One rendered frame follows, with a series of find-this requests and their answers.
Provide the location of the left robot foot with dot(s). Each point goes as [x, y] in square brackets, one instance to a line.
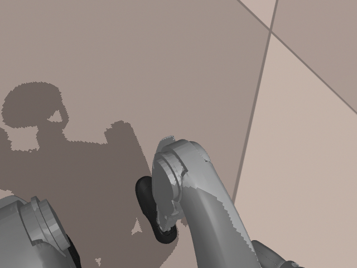
[74, 254]

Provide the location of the right robot foot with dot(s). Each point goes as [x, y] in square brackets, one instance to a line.
[148, 207]

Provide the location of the right robot hand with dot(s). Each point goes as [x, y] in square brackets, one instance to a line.
[267, 257]

